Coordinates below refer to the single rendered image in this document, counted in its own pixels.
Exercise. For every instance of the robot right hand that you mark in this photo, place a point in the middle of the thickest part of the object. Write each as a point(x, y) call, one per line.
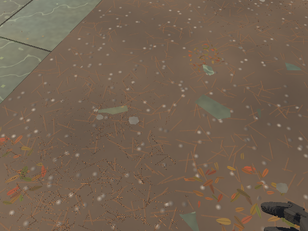
point(289, 211)

